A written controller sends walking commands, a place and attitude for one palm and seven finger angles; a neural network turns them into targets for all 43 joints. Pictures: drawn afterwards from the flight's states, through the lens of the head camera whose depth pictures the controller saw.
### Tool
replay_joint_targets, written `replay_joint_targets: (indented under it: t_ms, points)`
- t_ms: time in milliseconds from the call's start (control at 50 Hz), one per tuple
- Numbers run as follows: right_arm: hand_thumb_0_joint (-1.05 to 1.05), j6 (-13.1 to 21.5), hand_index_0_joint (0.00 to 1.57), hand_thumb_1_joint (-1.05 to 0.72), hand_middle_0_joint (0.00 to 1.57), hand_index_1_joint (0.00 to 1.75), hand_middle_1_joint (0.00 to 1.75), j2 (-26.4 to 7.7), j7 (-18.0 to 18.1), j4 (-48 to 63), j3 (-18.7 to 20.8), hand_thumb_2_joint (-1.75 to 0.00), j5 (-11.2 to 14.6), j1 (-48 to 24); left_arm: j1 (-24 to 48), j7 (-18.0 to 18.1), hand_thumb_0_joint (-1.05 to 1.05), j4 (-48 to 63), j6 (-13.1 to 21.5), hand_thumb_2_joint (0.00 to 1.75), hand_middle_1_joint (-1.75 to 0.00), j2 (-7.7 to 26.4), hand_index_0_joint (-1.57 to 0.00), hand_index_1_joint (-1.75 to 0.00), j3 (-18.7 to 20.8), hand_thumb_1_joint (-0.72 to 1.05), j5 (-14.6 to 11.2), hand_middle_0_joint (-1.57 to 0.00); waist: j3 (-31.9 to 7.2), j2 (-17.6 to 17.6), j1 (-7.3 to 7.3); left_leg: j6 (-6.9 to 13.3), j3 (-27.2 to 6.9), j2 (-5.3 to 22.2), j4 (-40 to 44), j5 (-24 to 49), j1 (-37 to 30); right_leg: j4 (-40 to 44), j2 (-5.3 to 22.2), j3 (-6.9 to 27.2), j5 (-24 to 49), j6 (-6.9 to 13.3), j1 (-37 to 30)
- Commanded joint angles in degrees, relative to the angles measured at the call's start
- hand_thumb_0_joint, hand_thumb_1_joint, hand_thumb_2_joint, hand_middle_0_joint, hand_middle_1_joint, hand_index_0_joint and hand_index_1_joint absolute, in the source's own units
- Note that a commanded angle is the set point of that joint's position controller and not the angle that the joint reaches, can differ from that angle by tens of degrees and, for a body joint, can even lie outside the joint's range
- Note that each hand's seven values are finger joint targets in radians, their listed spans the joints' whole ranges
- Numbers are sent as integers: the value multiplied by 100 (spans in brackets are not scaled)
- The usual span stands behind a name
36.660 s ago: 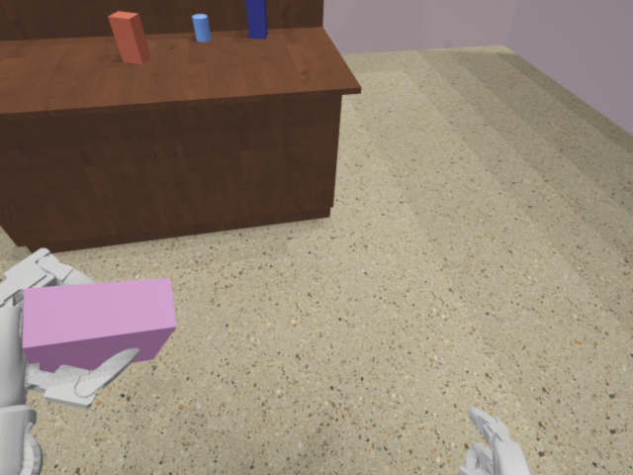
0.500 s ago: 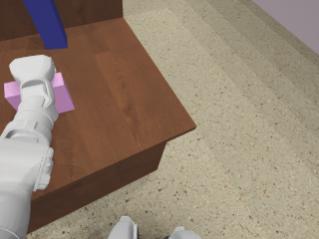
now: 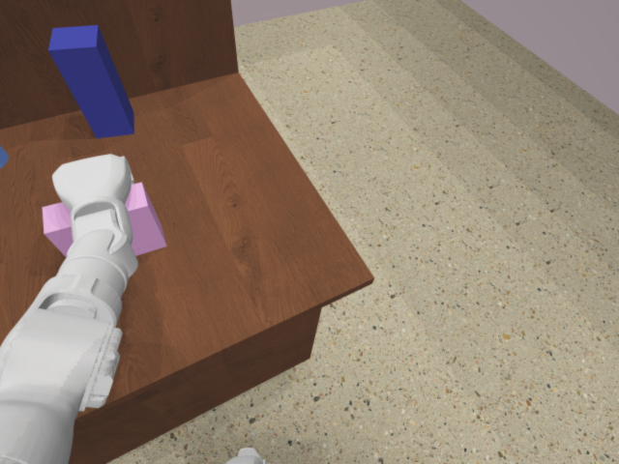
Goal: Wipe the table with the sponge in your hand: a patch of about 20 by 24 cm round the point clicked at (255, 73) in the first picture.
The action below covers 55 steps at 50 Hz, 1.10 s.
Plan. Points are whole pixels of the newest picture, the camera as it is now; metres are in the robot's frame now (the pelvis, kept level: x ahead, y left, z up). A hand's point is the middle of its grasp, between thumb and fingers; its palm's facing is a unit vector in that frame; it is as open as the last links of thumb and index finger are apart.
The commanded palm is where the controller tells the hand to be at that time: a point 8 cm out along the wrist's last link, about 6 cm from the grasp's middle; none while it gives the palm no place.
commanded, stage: wipe back along the middle lane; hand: left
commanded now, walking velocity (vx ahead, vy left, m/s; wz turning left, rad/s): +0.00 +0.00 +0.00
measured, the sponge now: (114, 235) +0.45 +0.28 -0.03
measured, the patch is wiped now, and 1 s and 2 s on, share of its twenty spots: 0.75 0.75 0.80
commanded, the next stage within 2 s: none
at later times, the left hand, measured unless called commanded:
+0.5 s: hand (119, 237) +0.41 +0.25 +0.02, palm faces -0.08 +0.00 -1.00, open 9.2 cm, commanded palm +0.38 +0.23 +0.05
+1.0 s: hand (128, 266) +0.37 +0.23 +0.02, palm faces -0.04 +0.01 -1.00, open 9.1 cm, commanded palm +0.32 +0.20 +0.04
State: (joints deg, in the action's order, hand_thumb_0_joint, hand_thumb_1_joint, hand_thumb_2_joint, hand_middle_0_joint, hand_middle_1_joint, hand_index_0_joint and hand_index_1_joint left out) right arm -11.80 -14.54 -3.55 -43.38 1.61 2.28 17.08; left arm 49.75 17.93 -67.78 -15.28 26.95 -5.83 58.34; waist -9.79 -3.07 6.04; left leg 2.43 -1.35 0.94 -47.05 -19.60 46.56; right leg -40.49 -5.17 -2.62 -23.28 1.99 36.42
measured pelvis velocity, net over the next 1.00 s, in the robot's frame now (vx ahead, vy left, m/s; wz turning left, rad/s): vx -0.01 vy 0.00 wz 0.02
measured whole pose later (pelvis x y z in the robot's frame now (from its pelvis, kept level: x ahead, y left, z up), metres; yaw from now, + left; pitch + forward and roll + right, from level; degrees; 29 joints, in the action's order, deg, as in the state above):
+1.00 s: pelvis -0.01 +0.00 +0.01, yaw +1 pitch +11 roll -2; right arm -16.4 -13.8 -3.6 -41.2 2.0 4.2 10.4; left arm 30.9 23.5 -51.7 -23.4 13.7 -15.3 56.1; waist -10.2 -3.4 0.7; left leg 3.0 -0.4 -1.0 -41.0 -17.3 34.3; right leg -36.7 -3.1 -1.8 -22.1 1.6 25.1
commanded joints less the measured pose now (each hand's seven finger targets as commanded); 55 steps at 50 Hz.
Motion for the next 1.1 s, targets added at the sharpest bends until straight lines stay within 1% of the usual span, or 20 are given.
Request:
replay_joint_targets:
  t_ms: [0,20,100,120,240,260,320,380,560,600,620,640,700,740,760,780,920,940,1020,1080]
  points:
    - [0,23,20,-90,20,30,30,-945,15,410,308,-90,-1,372,754,-57,0,549,45,130,-160,348,-120,-160,-97,10,66,-120,-1785,100,24,83,-33,-83,247,2484,-2132,438,23,135,3211,86,-705]
    - [0,13,20,-90,20,30,30,-945,4,407,317,-90,5,314,753,-40,0,654,54,130,-160,248,-120,-160,-120,10,22,-120,-1770,9,15,75,-47,-65,287,2581,-2238,412,34,118,3228,96,-693]
    - [0,-65,20,-90,20,30,30,-935,14,494,295,-90,34,118,412,58,0,544,-103,130,-160,88,-120,-160,-206,10,-11,-120,-1383,306,-34,72,-35,-100,415,2179,-1991,493,53,89,2940,101,-692]
    - [0,-74,20,-90,20,30,30,-932,16,488,310,-90,48,63,545,82,0,668,-111,130,-160,11,-120,-160,-230,10,-48,-120,-1329,88,-27,52,-69,-82,465,2203,-2134,493,68,68,2799,118,-588]
    - [0,-145,20,-90,20,30,30,-854,25,529,336,-90,46,-182,520,163,0,784,-244,130,-160,-578,-120,-160,-547,10,-162,-120,-1440,141,-51,9,-183,-15,587,2137,-2570,546,49,-24,2294,137,-364]
    - [0,-164,20,-90,20,30,30,-871,42,526,330,-90,44,-186,415,179,0,708,-279,130,-160,-391,-120,-160,-395,10,-153,-120,-1487,239,-111,11,-183,-27,594,2101,-2525,557,56,-1,2283,145,-453]
    - [0,-192,20,-90,20,30,30,-861,65,545,315,-90,44,-287,537,194,0,817,-296,130,-160,-483,-120,-160,-455,10,-172,-120,-1479,275,-85,5,-164,-38,643,2064,-2480,549,84,11,2355,146,-562]
    - [0,-222,20,-90,20,30,30,-847,97,596,280,-90,46,-357,161,229,0,734,-343,130,-160,-393,-120,-160,-336,10,-201,-120,-1432,478,-200,21,-110,-87,691,1910,-2319,609,91,34,2358,141,-781]
    - [0,-248,20,-90,20,30,30,-787,104,672,276,-90,74,-584,-27,332,0,955,-408,130,-160,-697,-120,-160,-511,10,-198,-120,-1048,369,-245,-7,-192,-57,876,1635,-2476,735,82,-30,1813,183,-585]
    - [0,-246,20,-90,20,30,30,-776,102,680,281,-90,74,-617,-225,352,0,964,-448,130,-160,-742,-120,-160,-498,10,-225,-120,-1103,475,-297,-6,-172,-65,896,1644,-2486,766,79,-22,1871,192,-694]
    - [0,-231,20,-90,20,30,30,-754,87,714,287,-90,95,-670,-195,339,0,1115,-432,130,-160,-872,-120,-160,-575,10,-284,-120,-1208,308,-318,-18,-171,-65,917,1744,-2557,729,87,-22,1926,201,-742]
    - [0,-248,20,-90,20,30,30,-776,86,698,298,-90,81,-661,-412,354,0,1095,-455,130,-160,-783,-120,-160,-489,10,-270,-120,-1261,380,-372,-26,-198,-62,894,1790,-2613,720,76,-19,1926,211,-760]
    - [0,-252,20,-90,20,30,30,-750,52,760,296,-90,96,-751,-670,346,0,1245,-543,130,-160,-1111,-120,-160,-730,10,-327,-120,-1209,461,-375,-14,-131,-70,914,1782,-2581,773,74,-20,2046,207,-865]
    - [0,-264,20,-90,20,30,30,-770,49,753,301,-90,124,-804,-782,344,0,1289,-582,130,-160,-1017,-120,-160,-657,10,-343,-120,-1134,483,-416,-32,-205,-61,955,1755,-2615,768,70,-35,1920,220,-840]
    - [0,-259,20,-90,20,30,30,-751,42,779,289,-90,119,-837,-756,337,0,1337,-608,130,-160,-1210,-120,-160,-819,10,-375,-120,-1053,463,-368,-21,-164,-69,973,1706,-2582,793,67,-36,1935,216,-847]
    - [0,-262,20,-90,20,30,30,-757,35,776,299,-90,127,-856,-911,345,0,1366,-634,130,-160,-1088,-120,-160,-690,10,-371,-120,-1077,524,-437,-22,-175,-77,970,1716,-2562,798,77,-23,1996,226,-916]
    - [0,-255,20,-90,20,30,30,-706,2,921,295,-90,174,-1106,-1333,298,0,1766,-784,130,-160,-1520,-120,-160,-1000,10,-464,-120,-996,625,-481,-16,-160,-95,1055,1734,-2627,823,92,-45,2083,239,-1096]
    - [0,-271,20,-90,20,30,30,-738,14,907,285,-90,178,-1141,-1384,315,0,1804,-802,130,-160,-1349,-120,-160,-887,10,-467,-120,-926,675,-506,-11,-163,-115,1061,1652,-2611,864,91,-2,2061,238,-1116]
    - [0,-274,20,-90,20,30,30,-687,33,980,276,-90,197,-1278,-1357,281,0,1995,-900,130,-160,-1561,-120,-160,-1064,10,-437,-120,-818,606,-502,-3,-148,-128,1119,1561,-2641,887,103,-13,1964,248,-1113]
    - [0,-293,20,-90,20,30,30,-698,55,994,235,-90,196,-1330,-1491,272,0,2063,-961,130,-160,-1417,-120,-160,-1011,10,-408,-120,-755,557,-524,-3,-115,-169,1113,1495,-2623,917,108,25,1997,259,-1181]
